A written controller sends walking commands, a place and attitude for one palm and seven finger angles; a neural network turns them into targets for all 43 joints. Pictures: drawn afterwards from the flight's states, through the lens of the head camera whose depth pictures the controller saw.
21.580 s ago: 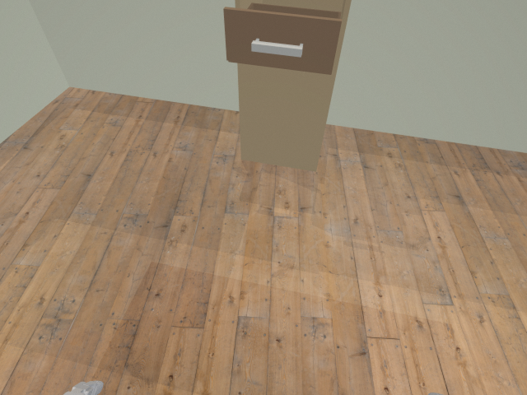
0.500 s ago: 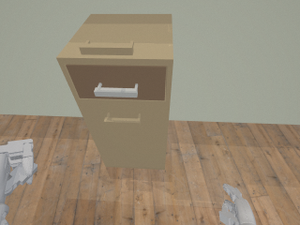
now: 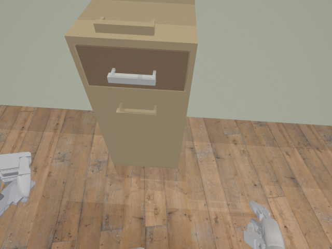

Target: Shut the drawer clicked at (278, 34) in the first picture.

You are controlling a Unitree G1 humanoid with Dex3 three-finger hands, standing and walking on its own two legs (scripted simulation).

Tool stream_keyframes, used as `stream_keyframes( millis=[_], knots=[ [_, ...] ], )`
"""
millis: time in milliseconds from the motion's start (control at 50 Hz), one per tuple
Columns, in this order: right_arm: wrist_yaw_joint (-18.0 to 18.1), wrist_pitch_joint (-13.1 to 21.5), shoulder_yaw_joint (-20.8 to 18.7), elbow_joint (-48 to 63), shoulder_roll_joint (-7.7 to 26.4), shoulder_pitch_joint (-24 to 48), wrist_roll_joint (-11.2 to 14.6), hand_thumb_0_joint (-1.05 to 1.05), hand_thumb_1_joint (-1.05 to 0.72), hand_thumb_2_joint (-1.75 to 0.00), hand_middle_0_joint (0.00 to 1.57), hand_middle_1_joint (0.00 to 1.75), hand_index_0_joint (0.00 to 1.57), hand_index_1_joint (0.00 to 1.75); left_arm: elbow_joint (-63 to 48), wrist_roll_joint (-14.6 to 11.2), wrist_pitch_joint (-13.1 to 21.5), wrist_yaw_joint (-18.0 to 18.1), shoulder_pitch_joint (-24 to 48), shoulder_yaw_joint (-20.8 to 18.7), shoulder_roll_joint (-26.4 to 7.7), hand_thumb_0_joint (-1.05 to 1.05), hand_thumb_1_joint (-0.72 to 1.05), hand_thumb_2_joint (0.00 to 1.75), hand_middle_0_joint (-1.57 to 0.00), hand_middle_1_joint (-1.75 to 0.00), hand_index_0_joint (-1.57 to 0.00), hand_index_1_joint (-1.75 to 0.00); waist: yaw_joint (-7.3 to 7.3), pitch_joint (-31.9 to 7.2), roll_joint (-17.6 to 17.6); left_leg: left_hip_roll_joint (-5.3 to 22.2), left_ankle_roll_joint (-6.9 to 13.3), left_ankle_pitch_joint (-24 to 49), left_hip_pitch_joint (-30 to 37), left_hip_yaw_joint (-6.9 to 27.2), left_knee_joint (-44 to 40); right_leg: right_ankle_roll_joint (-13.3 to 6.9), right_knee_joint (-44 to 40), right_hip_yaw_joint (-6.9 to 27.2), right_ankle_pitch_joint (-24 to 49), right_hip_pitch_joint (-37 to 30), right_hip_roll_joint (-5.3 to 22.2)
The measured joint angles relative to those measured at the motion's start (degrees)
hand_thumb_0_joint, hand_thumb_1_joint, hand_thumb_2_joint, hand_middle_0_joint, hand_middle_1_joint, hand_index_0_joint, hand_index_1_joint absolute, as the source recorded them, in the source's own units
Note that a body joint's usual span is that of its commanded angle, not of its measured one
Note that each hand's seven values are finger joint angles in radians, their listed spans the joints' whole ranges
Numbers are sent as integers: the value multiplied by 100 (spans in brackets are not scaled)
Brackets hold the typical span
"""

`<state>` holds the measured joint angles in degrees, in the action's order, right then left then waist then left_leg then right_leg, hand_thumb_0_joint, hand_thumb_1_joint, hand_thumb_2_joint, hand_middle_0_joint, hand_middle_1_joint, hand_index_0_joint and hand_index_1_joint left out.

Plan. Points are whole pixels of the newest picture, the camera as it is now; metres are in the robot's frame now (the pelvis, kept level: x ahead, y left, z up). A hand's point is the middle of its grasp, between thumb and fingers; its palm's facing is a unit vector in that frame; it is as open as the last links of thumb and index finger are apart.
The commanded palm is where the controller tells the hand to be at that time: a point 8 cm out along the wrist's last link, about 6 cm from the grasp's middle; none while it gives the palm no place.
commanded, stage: step back with the hand held close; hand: left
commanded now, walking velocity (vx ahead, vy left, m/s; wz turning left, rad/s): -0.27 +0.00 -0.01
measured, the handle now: (133, 75) +0.67 +0.17 +0.01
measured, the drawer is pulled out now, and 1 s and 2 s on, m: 0.00 0.00 0.00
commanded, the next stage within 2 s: stop stepping back and stand still in 0.90 s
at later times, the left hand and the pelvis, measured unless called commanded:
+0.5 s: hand (17, 209) +0.15 +0.24 +0.16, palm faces +0.31 -0.80 -0.51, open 3.2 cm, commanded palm +0.08 +0.27 +0.18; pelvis -0.04 -0.01 -0.01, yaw +0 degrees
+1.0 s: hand out of the picture +0.06 +0.28 +0.17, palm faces +0.32 -0.84 -0.44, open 3.2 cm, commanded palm +0.01 +0.31 +0.18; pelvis -0.12 +0.03 +0.00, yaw +0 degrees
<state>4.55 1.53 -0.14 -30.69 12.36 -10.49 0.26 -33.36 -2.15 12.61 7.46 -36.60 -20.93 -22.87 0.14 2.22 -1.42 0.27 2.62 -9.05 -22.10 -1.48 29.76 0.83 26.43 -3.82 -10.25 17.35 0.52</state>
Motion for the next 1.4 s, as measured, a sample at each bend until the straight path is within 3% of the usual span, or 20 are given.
stream_keyframes(
  millis=[240, 340, 400, 460, 540, 720, 820, 880, 940, 980, 1020, 1060, 1100, 1120, 1180, 1240, 1300, 1340, 1380, 1400],
  knots=[
    [32, 165, -38, -285, 39, -117, -58, 1, -90, -90, 20, 30, 20, 30, -61, 69, 262, 137, 130, 9, 1, 1, 89, 90, -141, -160, -141, -160, -59, 0, 30, 83, 17, -20, -338, 97, 370, 7, 90, -12, 42, 189, -129],
    [34, 240, -34, -263, -92, -212, -91, 2, -90, -90, 20, 30, 20, 30, -77, 163, 275, 55, 208, -179, -238, 1, 89, 90, -141, -160, -141, -160, -216, -43, 122, -30, 63, 201, -417, 253, 135, 29, 818, 398, -298, 212, -408],
    [-24, 324, -14, -249, -146, -203, -120, 2, -90, -90, 20, 30, 20, 30, -169, 127, 327, 5, 75, -389, -341, 1, 89, 90, -141, -160, -141, -160, -163, -199, 155, -33, 33, 293, -631, 295, 79, -9, 907, 543, -679, -9, -539],
    [-95, 386, 15, -258, -165, 29, -139, 2, -90, -90, 20, 30, 20, 30, -293, 20, 393, -28, -43, -509, -334, 1, 89, 90, -141, -160, -141, -160, -3, -178, 262, -15, -28, 399, -821, 157, 43, -97, 374, 688, -821, -174, -508],
    [-149, 264, -13, -340, -120, 386, -74, 1, -90, -90, 20, 30, 20, 30, -285, -14, 418, -116, 64, -164, -175, 1, 89, 90, -141, -160, -141, -160, 58, 36, 101, 121, -92, 661, -718, 189, -192, -149, 195, 681, -692, -235, -637],
    [-38, 83, -127, -220, 34, 102, -2, 1, -90, -90, 20, 30, 20, 30, -105, -96, 519, -116, 22, -59, -345, 1, 88, 90, -141, -160, -141, -160, -152, -264, -77, 78, -148, 198, -714, 388, 252, -110, 162, 513, -619, -493, -659],
    [30, 128, -128, -347, 109, -79, -48, 1, -90, -90, 20, 30, 20, 30, 109, -107, 584, -56, 219, -140, -246, 1, 89, 90, -141, -160, -141, -160, -124, -258, -83, 51, 80, 677, -636, 313, 121, -19, 349, 549, -790, -448, -618],
    [-4, 168, -105, -360, -5, -64, -164, 1, -90, -90, 20, 30, 20, 30, 244, -32, 507, -116, 419, -206, -211, 1, 89, 90, -141, -160, -141, -160, -117, -170, -89, 109, 169, 924, -583, 261, -341, -92, 1297, 612, -1271, -115, -763],
    [-133, 242, -72, -339, -179, -99, -196, 2, -90, -90, 20, 30, 20, 30, 76, -79, 372, -142, 367, -219, -293, 1, 89, 90, -141, -160, -141, -160, -74, -227, -62, 237, 105, 1092, -586, 127, -887, -216, 1617, 378, -1802, -150, -790],
    [-221, 304, -31, -313, -269, -115, -200, 2, -90, -90, 20, 30, 20, 30, -149, -146, 330, -123, 185, -207, -347, 1, 89, 90, -141, -160, -141, -160, -8, -333, -7, 274, -1, 1179, -666, -10, -1105, -308, 1042, 192, -1945, -431, -685],
    [-272, 329, 44, -280, -348, -38, -188, 1, -90, -90, 20, 30, 20, 30, -420, -168, 368, -69, -2, -287, -442, 1, 89, 90, -141, -160, -141, -160, 151, -398, 276, 155, -229, 712, -1002, -250, -693, -426, 107, 335, -1587, -639, -363],
    [-261, 324, 64, -434, -298, 77, -240, 1, -90, -90, 20, 30, 20, 30, -508, -98, 377, -57, 27, -146, -298, 1, 89, 90, -141, -160, -141, -160, 254, -308, 181, 106, -401, -98, -1202, -27, 395, -166, 250, 428, -782, -520, -338],
    [-203, 300, 90, -579, -284, -43, -197, 1, -90, -90, 20, 30, 20, 30, -513, -43, 286, -71, 111, 8, -193, 1, 89, 90, -141, -160, -141, -160, 228, -407, 174, 7, -421, -557, -903, 125, 961, -15, 504, 410, -962, -508, -239],
    [-153, 312, 113, -588, -258, -121, -165, 1, -90, -90, 20, 30, 20, 30, -498, -34, 232, -72, 175, 30, -139, 1, 89, 90, -141, -160, -141, -160, 190, -485, 160, -9, -352, -563, -688, 183, 776, -7, 672, 339, -1127, -433, -170],
    [-32, 451, 111, -661, -311, -105, -115, 1, -90, -90, 20, 30, 20, 30, -142, -34, 48, -51, 711, -41, -98, 1, 88, 90, -141, -160, -142, -160, -21, -294, 247, -156, 8, 415, -549, 128, 357, -57, 1525, 517, -1784, -110, -188],
    [-138, 456, 150, -624, -453, -166, -125, 2, -90, -90, 20, 30, 20, 30, 84, -78, -214, -27, 746, -181, -173, 1, 89, 90, -141, -160, -141, -160, -227, -169, 337, -188, -180, 592, -184, 121, -466, -160, 2045, 489, -1964, 54, -462],
    [-276, 412, 172, -398, -467, -398, -152, 2, -90, -90, 20, 30, 20, 30, -209, -95, -351, -44, 106, -189, -278, 1, 89, 90, -141, -160, -141, -160, -344, -263, 327, -150, -380, 243, -47, 44, -1021, -333, 1144, 55, -2115, -323, -648],
    [-318, 368, 160, -236, -407, -481, -135, 2, -90, -90, 20, 30, 20, 30, -689, -76, -360, -66, -423, -289, -452, 1, 89, 90, -140, -160, -141, -160, -228, -356, 552, -265, -479, -603, -570, -160, -47, -594, 205, 74, -1718, -503, -470],
    [-295, 283, 100, -368, -255, -412, -144, 1, -90, -90, 20, 30, 20, 30, -986, -78, -322, -111, -579, -269, -432, 1, 89, 90, -141, -160, -141, -160, -45, -329, 560, -208, -457, -878, -1045, -97, 1706, -665, 344, -30, -600, -240, -310],
    [-257, 249, 64, -494, -205, -413, -152, 1, -90, -90, 20, 30, 20, 30, -961, -51, -256, -105, -522, -237, -409, 1, 89, 90, -141, -160, -141, -160, 12, -369, 546, -133, -415, -950, -1080, -76, 2188, -621, 447, -102, -515, -176, -246]
  ],
)
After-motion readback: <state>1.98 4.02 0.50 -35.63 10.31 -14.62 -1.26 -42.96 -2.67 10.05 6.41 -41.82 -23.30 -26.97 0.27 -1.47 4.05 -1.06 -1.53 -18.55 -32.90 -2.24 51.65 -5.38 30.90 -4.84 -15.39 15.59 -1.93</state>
